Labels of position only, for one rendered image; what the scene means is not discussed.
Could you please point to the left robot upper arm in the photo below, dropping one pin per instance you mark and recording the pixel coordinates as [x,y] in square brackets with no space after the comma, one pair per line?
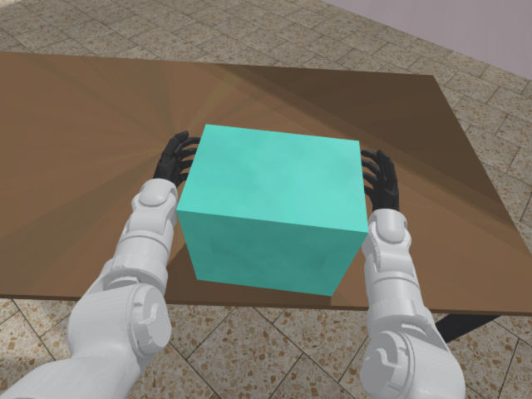
[112,337]

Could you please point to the table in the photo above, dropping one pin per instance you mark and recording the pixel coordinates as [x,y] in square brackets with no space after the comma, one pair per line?
[80,135]

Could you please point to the right robot upper arm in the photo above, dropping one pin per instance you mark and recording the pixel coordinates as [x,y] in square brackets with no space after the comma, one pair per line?
[399,366]

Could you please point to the left robot forearm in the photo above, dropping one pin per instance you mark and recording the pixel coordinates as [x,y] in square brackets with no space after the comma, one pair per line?
[144,247]

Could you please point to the carton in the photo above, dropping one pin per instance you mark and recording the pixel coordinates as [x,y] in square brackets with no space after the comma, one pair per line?
[273,210]

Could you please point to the robot right hand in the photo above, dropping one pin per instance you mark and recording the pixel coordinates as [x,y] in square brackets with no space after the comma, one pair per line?
[385,192]

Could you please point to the right robot forearm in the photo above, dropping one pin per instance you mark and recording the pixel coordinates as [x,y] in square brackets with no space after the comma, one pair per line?
[393,291]

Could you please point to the robot left hand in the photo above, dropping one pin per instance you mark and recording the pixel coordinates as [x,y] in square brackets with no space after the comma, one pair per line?
[170,165]

